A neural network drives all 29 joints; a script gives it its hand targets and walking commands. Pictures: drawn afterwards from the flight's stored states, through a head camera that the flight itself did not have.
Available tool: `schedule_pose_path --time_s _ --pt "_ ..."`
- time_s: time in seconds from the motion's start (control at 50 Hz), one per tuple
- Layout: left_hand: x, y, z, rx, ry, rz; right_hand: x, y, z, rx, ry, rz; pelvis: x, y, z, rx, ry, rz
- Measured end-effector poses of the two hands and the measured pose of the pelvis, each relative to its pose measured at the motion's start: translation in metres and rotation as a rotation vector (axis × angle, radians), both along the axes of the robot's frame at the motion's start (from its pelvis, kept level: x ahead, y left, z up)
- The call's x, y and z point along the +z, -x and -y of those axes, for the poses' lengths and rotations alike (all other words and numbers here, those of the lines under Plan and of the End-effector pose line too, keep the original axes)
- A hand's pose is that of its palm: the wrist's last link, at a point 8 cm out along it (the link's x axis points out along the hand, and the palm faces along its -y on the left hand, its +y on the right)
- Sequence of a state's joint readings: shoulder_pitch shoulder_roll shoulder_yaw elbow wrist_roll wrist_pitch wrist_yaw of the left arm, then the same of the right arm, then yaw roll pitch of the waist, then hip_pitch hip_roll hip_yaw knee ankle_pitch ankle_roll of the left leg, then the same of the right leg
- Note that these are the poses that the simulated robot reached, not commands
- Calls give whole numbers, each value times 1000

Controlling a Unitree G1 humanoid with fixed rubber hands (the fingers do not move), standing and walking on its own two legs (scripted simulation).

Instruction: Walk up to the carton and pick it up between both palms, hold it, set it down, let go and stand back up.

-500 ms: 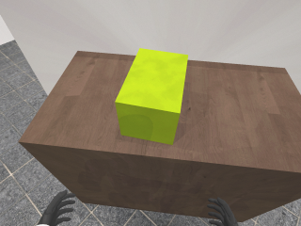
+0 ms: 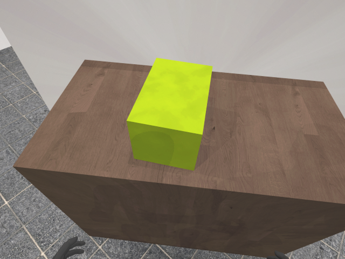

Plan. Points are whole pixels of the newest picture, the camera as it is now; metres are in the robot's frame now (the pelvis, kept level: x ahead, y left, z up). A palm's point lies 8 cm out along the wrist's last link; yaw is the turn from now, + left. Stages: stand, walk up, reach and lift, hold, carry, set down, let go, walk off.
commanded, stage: stand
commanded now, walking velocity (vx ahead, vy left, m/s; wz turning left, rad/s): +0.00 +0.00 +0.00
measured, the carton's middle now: (174, 111) +0.49 +0.01 +0.05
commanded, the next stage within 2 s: none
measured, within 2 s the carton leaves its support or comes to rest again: neither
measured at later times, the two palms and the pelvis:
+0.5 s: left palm out of the picture +0.10 +0.27 -0.10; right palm out of the picture +0.09 -0.27 -0.11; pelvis +0.00 +0.00 +0.00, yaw +0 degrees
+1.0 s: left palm out of the picture +0.09 +0.27 -0.10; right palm out of the picture +0.08 -0.28 -0.11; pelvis +0.00 +0.00 +0.00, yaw +0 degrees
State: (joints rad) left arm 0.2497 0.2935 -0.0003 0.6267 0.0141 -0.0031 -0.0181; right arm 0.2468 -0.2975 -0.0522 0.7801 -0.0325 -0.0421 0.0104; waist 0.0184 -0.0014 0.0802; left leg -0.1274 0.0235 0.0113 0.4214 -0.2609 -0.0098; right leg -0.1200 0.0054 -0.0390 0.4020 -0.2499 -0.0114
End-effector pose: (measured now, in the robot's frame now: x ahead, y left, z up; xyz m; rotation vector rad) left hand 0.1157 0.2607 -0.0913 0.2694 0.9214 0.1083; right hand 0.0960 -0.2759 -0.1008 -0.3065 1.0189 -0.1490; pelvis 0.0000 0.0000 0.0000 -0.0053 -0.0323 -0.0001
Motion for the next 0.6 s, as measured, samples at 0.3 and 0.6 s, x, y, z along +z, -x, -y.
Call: schedule_pose_path --time_s 0.3,0.6 --pt "-1 8 -6 19 -22 -35 -6 3 -2 -8 -20 -6 0 1 0 0 0 1" --pt "-8 21 -9 37 -22 -81 -10 10 -1 -19 -21 -27 0 1 0 0 0 2"
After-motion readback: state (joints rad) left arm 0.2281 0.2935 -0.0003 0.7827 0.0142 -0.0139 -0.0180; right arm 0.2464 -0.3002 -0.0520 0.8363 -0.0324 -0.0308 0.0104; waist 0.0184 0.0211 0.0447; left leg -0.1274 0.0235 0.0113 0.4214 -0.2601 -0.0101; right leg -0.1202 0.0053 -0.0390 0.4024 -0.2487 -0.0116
